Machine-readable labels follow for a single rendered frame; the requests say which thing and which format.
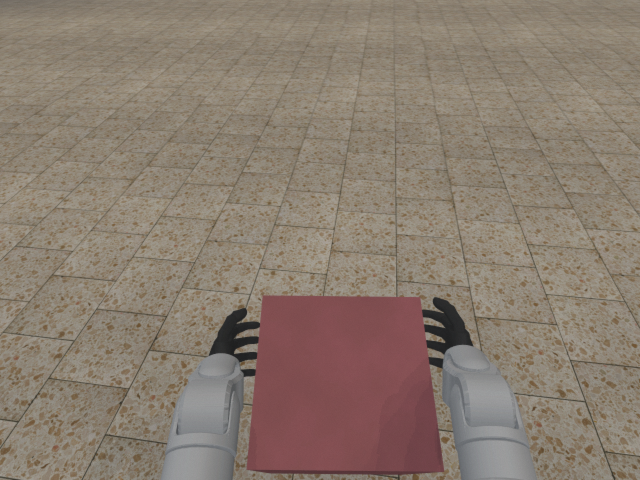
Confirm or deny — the robot left hand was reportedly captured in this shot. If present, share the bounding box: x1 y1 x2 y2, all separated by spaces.
209 308 260 377

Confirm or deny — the right robot forearm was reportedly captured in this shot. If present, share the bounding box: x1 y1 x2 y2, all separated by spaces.
442 345 537 480

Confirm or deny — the robot right hand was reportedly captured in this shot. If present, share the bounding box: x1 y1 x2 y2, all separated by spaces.
422 297 474 368

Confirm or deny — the carton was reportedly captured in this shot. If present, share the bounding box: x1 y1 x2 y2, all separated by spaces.
246 295 444 475

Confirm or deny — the left robot forearm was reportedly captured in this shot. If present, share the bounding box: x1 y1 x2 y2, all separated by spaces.
161 353 244 480

